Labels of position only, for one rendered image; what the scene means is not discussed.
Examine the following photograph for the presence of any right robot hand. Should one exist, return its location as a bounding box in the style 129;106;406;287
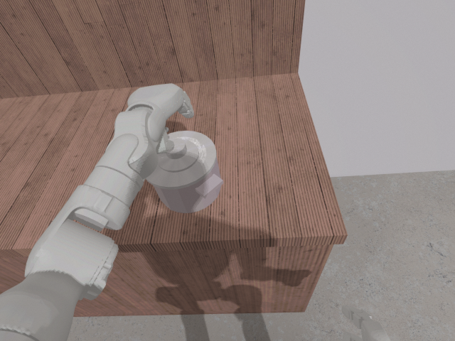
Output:
339;305;390;341

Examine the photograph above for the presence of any left robot hand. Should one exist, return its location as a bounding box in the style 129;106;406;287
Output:
127;83;194;154

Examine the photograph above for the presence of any table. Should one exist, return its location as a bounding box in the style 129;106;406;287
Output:
0;0;348;317

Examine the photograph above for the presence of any left robot forearm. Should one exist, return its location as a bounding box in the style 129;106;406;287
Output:
25;100;166;277

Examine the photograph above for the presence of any pot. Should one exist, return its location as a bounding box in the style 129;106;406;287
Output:
154;159;224;213

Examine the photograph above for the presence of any lid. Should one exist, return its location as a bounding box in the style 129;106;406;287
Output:
146;131;217;190

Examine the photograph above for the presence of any left robot upper arm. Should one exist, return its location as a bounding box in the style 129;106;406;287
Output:
0;219;119;341

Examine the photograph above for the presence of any knob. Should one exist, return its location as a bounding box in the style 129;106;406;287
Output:
166;139;187;159

